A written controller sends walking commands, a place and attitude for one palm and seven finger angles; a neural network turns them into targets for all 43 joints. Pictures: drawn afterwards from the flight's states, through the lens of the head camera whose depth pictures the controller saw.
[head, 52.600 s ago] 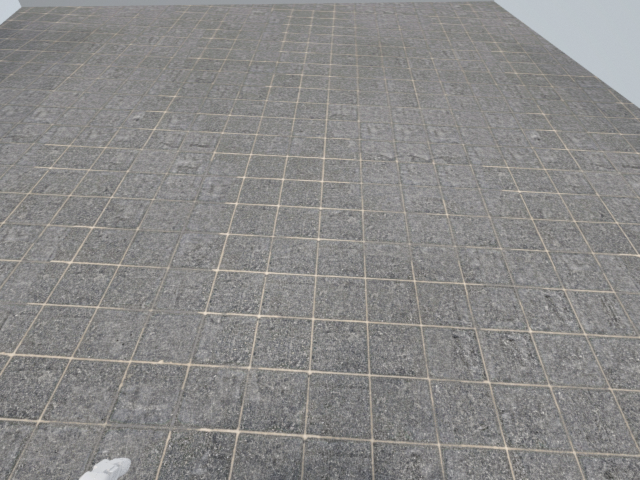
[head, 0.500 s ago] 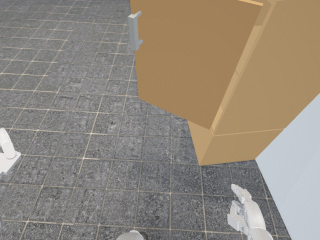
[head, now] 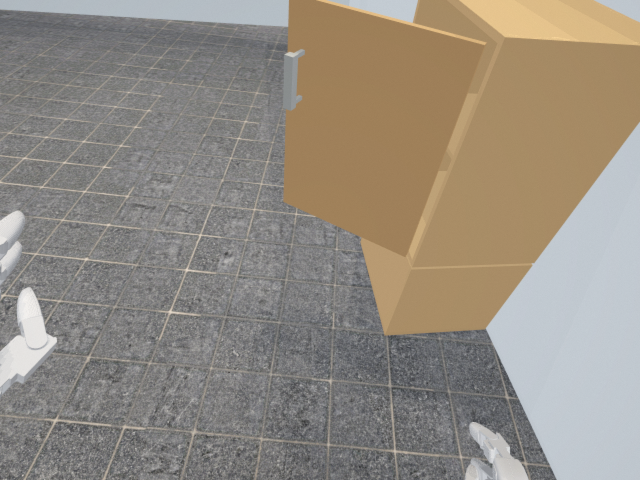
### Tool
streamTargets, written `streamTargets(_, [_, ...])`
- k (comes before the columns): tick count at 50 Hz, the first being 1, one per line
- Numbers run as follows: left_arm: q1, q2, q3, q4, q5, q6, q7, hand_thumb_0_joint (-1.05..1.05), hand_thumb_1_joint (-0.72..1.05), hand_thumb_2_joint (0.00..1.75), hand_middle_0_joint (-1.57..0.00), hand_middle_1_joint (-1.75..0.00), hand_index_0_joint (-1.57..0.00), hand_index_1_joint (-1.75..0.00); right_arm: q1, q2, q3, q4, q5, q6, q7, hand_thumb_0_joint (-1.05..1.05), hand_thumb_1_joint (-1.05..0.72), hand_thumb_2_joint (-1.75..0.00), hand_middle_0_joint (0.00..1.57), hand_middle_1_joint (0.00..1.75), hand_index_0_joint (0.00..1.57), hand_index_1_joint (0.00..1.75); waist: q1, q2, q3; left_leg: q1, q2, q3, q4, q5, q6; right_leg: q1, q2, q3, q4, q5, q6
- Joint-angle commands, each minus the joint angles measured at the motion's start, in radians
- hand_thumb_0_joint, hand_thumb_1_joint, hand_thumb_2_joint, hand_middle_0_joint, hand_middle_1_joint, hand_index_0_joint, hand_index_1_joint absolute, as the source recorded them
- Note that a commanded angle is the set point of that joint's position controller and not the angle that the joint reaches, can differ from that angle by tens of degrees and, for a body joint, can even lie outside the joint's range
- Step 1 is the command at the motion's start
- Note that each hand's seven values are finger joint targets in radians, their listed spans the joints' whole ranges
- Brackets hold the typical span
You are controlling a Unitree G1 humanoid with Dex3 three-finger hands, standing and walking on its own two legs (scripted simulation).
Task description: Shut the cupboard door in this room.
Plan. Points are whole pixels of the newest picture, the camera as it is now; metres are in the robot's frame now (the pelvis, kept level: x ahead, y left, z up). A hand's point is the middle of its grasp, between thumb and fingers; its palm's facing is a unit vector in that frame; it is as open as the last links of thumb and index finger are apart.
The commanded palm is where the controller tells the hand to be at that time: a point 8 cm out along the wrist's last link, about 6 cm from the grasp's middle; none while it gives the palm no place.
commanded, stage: stop stepping back and stand still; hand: left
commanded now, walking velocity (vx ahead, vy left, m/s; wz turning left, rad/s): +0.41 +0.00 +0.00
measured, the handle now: (295, 79) +0.96 +0.11 +0.08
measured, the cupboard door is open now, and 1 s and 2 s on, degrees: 54 54 54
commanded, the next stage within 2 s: let the arm hang, fingers relaxed in 1.56 s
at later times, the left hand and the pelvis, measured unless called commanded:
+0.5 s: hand out of the picture +0.14 +0.28 +0.18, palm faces +0.41 -0.82 -0.40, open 7.5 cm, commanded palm +0.08 +0.32 +0.18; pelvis -0.07 +0.03 +0.01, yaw -1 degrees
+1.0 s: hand out of the picture +0.17 +0.28 +0.18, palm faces +0.42 -0.79 -0.43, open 7.4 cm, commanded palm +0.12 +0.32 +0.18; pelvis -0.04 +0.03 +0.00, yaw -3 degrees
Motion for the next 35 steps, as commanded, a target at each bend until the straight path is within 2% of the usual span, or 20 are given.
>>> streamTargets(1, [-0.110, 0.253, 0.184, -0.303, -0.003, -0.085, 0.040, 0.00, 0.90, 0.90, -0.20, -0.30, -0.20, -0.30, -0.146, -0.149, -0.055, -0.156, -0.017, -0.068, -0.006, 0.00, -0.90, -0.90, 0.20, 0.30, 0.20, 0.30, -0.004, 0.188, -0.010, 0.001, 0.030, -0.030, -0.137, -0.448, -0.052, 0.006, -0.063, 0.060, -0.290, -0.190, -0.104])
streamTargets(3, [-0.126, 0.296, 0.228, -0.259, -0.022, -0.097, 0.041, 0.00, 0.90, 0.90, -0.20, -0.30, -0.20, -0.30, -0.117, -0.151, -0.056, -0.107, -0.032, -0.052, 0.000, 0.00, -0.90, -0.90, 0.20, 0.30, 0.20, 0.30, -0.017, 0.046, 0.018, 0.178, 0.012, 0.009, 0.276, -0.165, -0.060, -0.294, -0.295, 0.380, -0.491, -0.341, -0.221])
streamTargets(4, [-0.127, 0.270, 0.207, -0.204, -0.024, -0.097, 0.048, 0.00, 0.90, 0.90, -0.20, -0.30, -0.20, -0.30, -0.097, -0.150, -0.057, -0.087, -0.029, -0.039, 0.004, 0.00, -0.90, -0.90, 0.20, 0.30, 0.20, 0.30, -0.009, -0.016, 0.002, 0.078, 0.013, 0.012, 0.396, -0.137, -0.061, -0.224, -0.362, 0.433, -0.509, -0.345, -0.249])
streamTargets(5, [-0.119, 0.238, 0.186, -0.159, -0.024, -0.082, 0.049, 0.00, 0.90, 0.90, -0.20, -0.30, -0.20, -0.30, -0.098, -0.155, -0.067, -0.086, -0.010, -0.031, 0.007, 0.00, -0.90, -0.90, 0.20, 0.30, 0.20, 0.30, 0.010, -0.114, -0.005, -0.029, -0.008, -0.021, 0.496, -0.162, -0.063, -0.158, -0.375, 0.521, -0.520, -0.388, -0.272])
streamTargets(7, [-0.143, 0.188, 0.130, -0.073, -0.021, -0.075, 0.046, 0.00, 0.90, 0.90, -0.20, -0.30, -0.20, -0.30, -0.115, -0.155, -0.052, -0.097, -0.004, -0.027, 0.004, 0.00, -0.90, -0.90, 0.20, 0.30, 0.20, 0.30, -0.003, -0.100, 0.117, -0.109, 0.049, -0.062, 0.442, -0.157, -0.049, -0.144, -0.343, 0.403, -0.482, -0.257, -0.226])
streamTargets(9, [-0.201, 0.169, 0.090, 0.020, -0.010, -0.071, 0.047, 0.00, 0.90, 0.90, -0.20, -0.30, -0.20, -0.30, -0.126, -0.141, -0.034, -0.090, -0.002, -0.024, -0.002, 0.00, -0.90, -0.90, 0.20, 0.30, 0.20, 0.30, -0.003, -0.087, 0.159, -0.001, 0.060, -0.008, 0.235, -0.178, -0.031, -0.169, -0.287, 0.247, -0.428, -0.185, -0.172])
streamTargets(12, [-0.256, 0.137, 0.030, 0.058, 0.005, -0.059, 0.050, 0.00, 0.90, 0.90, -0.20, -0.30, -0.20, -0.30, -0.108, -0.158, -0.046, -0.080, -0.001, -0.042, -0.021, 0.00, -0.90, -0.90, 0.20, 0.30, 0.20, 0.30, -0.002, -0.036, 0.126, 0.226, 0.014, 0.074, -0.032, -0.167, -0.007, -0.173, -0.188, 0.130, -0.322, -0.127, -0.109])
streamTargets(13, [-0.257, 0.143, 0.031, 0.019, 0.003, -0.060, 0.050, 0.00, 0.90, 0.90, -0.20, -0.30, -0.20, -0.30, -0.099, -0.168, -0.052, -0.090, 0.004, -0.050, -0.024, 0.00, -0.90, -0.90, 0.20, 0.30, 0.20, 0.30, -0.006, 0.023, 0.103, 0.295, 0.043, 0.035, -0.100, -0.186, 0.011, -0.190, -0.161, 0.124, -0.240, -0.074, -0.090])
streamTargets(15, [-0.229, 0.174, 0.066, -0.122, -0.004, -0.078, 0.054, 0.00, 0.90, 0.90, -0.20, -0.30, -0.20, -0.30, -0.108, -0.198, -0.058, -0.130, 0.012, -0.059, -0.027, 0.00, -0.90, -0.90, 0.20, 0.30, 0.20, 0.30, -0.002, 0.264, 0.025, 0.413, 0.266, -0.298, -0.212, -0.126, 0.095, -0.266, -0.047, -0.011, 0.047, 0.030, -0.022])
streamTargets(16, [-0.202, 0.200, 0.099, -0.171, -0.009, -0.091, 0.054, 0.00, 0.90, 0.90, -0.20, -0.30, -0.20, -0.30, -0.104, -0.179, -0.056, -0.142, 0.009, -0.065, -0.023, 0.00, -0.90, -0.90, 0.20, 0.30, 0.20, 0.30, 0.001, 0.210, -0.005, 0.456, 0.326, -0.341, -0.230, 0.047, 0.123, -0.302, -0.042, -0.047, 0.121, -0.021, -0.006])
streamTargets(18, [-0.199, 0.241, 0.136, -0.269, -0.007, -0.099, 0.046, 0.00, 0.90, 0.90, -0.20, -0.30, -0.20, -0.30, -0.104, -0.158, -0.052, -0.102, -0.022, -0.079, -0.013, 0.00, -0.90, -0.90, 0.20, 0.30, 0.20, 0.30, -0.017, 0.186, -0.025, 0.369, 0.349, -0.394, -0.297, -0.003, 0.123, -0.274, -0.065, -0.013, 0.270, -0.079, -0.004])
streamTargets(20, [-0.227, 0.259, 0.147, -0.372, -0.004, -0.107, 0.044, 0.00, 0.90, 0.90, -0.20, -0.30, -0.20, -0.30, -0.110, -0.155, -0.051, -0.099, -0.016, -0.098, -0.002, 0.00, -0.90, -0.90, 0.20, 0.30, 0.20, 0.30, -0.005, 0.171, -0.035, 0.357, 0.326, -0.288, -0.269, 0.090, 0.113, -0.238, -0.083, -0.025, 0.238, -0.005, -0.005])
streamTargets(22, [-0.136, 0.226, 0.138, -0.347, -0.004, -0.099, 0.048, 0.00, 0.90, 0.90, -0.20, -0.30, -0.20, -0.30, -0.117, -0.147, -0.046, -0.091, -0.014, -0.109, 0.005, 0.00, -0.90, -0.90, 0.20, 0.30, 0.20, 0.30, 0.001, 0.273, -0.034, 0.315, 0.281, -0.147, -0.259, 0.098, 0.086, -0.162, -0.075, -0.068, 0.162, 0.047, -0.002])
streamTargets(24, [-0.070, 0.228, 0.161, -0.289, -0.005, -0.091, 0.052, 0.00, 0.90, 0.90, -0.20, -0.30, -0.20, -0.30, -0.116, -0.148, -0.043, -0.097, -0.014, -0.101, 0.008, 0.00, -0.90, -0.90, 0.20, 0.30, 0.20, 0.30, -0.001, 0.338, -0.008, 0.224, 0.264, -0.076, -0.275, -0.041, 0.070, -0.071, -0.057, -0.109, 0.073, 0.048, -0.004])
streamTargets(27, [-0.025, 0.210, 0.180, -0.134, -0.010, -0.074, 0.049, 0.00, 0.90, 0.90, -0.20, -0.30, -0.20, -0.30, -0.117, -0.149, -0.038, -0.107, -0.010, -0.067, 0.005, 0.00, -0.90, -0.90, 0.20, 0.30, 0.20, 0.30, 0.000, 0.272, 0.044, 0.041, 0.248, -0.035, -0.262, -0.321, 0.044, 0.105, -0.038, -0.147, -0.112, 0.092, -0.005])
streamTargets(29, [-0.028, 0.200, 0.178, -0.050, -0.009, -0.064, 0.049, 0.00, 0.90, 0.90, -0.20, -0.30, -0.20, -0.30, -0.109, -0.148, -0.040, -0.110, -0.006, -0.045, 0.003, 0.00, -0.90, -0.90, 0.20, 0.30, 0.20, 0.30, -0.001, 0.172, 0.051, -0.045, 0.194, 0.006, -0.168, -0.404, 0.019, 0.195, -0.068, -0.069, -0.206, 0.071, -0.024])
streamTargets(30, [-0.024, 0.189, 0.167, -0.004, -0.006, -0.054, 0.049, 0.00, 0.90, 0.90, -0.20, -0.30, -0.20, -0.30, -0.102, -0.146, -0.041, -0.114, -0.002, -0.036, 0.003, 0.00, -0.90, -0.90, 0.20, 0.30, 0.20, 0.30, -0.001, 0.091, 0.064, -0.072, 0.136, 0.045, -0.062, -0.393, 0.001, 0.169, -0.130, 0.046, -0.267, 0.019, -0.062])
streamTargets(32, [-0.070, 0.216, 0.163, -0.013, -0.009, -0.058, 0.054, 0.00, 0.90, 0.90, -0.20, -0.30, -0.20, -0.30, -0.095, -0.149, -0.046, -0.115, -0.006, -0.028, 0.011, 0.00, -0.90, -0.90, 0.20, 0.30, 0.20, 0.30, -0.004, -0.100, 0.064, -0.098, 0.035, 0.075, 0.222, -0.282, -0.033, 0.108, -0.355, 0.382, -0.432, 0.028, -0.177])
streamTargets(33, [-0.099, 0.191, 0.129, -0.021, -0.008, -0.059, 0.052, 0.00, 0.90, 0.90, -0.20, -0.30, -0.20, -0.30, -0.104, -0.144, -0.056, -0.109, 0.007, -0.030, 0.019, 0.00, -0.90, -0.90, 0.20, 0.30, 0.20, 0.30, 0.012, -0.157, 0.031, -0.091, 0.026, 0.036, 0.353, -0.318, -0.041, 0.101, -0.397, 0.435, -0.460, 0.017, -0.191])
streamTargets(35, [-0.115, 0.186, 0.122, -0.044, 0.002, -0.072, 0.057, 0.00, 0.90, 0.90, -0.20, -0.30, -0.20, -0.30, -0.123, -0.156, -0.056, -0.105, 0.006, -0.031, 0.022, 0.00, -0.90, -0.90, 0.20, 0.30, 0.20, 0.30, 0.009, -0.118, 0.016, -0.107, 0.038, -0.017, 0.412, -0.272, -0.043, 0.139, -0.397, 0.360, -0.411, 0.214, -0.182])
